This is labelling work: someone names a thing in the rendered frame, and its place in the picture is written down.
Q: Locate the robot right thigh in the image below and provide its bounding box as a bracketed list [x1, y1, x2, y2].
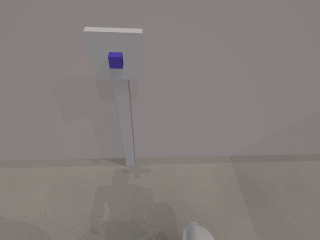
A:
[181, 225, 215, 240]

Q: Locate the button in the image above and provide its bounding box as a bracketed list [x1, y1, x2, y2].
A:
[108, 52, 124, 69]

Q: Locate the right robot shin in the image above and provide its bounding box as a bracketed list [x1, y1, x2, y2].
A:
[189, 222, 199, 226]

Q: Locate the panel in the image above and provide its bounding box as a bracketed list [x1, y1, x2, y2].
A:
[83, 27, 143, 167]

